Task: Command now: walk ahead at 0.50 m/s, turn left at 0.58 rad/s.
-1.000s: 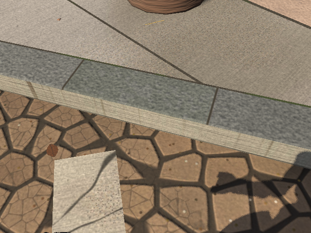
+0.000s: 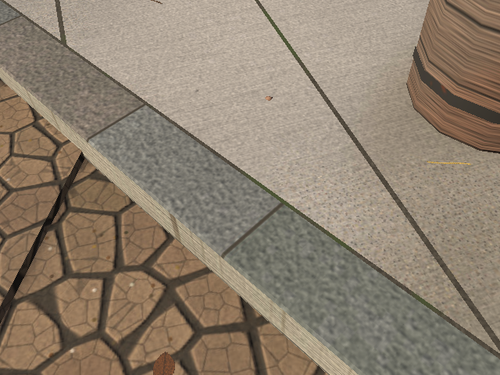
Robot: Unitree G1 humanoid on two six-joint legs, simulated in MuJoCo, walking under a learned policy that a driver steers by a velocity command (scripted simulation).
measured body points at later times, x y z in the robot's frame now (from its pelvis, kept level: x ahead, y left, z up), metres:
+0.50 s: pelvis +0.25 +0.05 -0.01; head +0.29 +0.07 +0.44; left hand +0.16 +0.29 -0.15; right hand +0.50 -0.13 -0.11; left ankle +0.31 +0.13 -0.73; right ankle +0.11 -0.11 -0.65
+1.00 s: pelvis +0.52 +0.10 -0.01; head +0.56 +0.10 +0.44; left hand +0.70 +0.35 -0.08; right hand +0.46 -0.16 -0.14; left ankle +0.30 +0.13 -0.73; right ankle +0.69 +0.04 -0.52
